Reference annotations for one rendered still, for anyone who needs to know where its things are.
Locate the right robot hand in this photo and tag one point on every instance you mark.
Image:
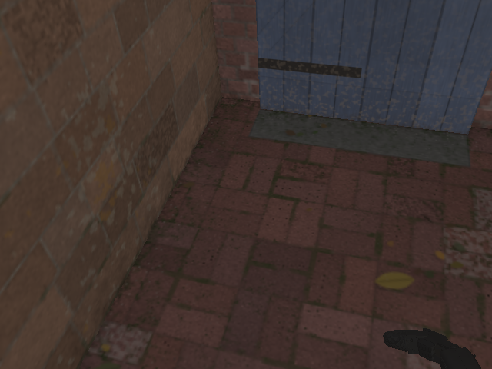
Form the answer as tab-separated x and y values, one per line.
432	346

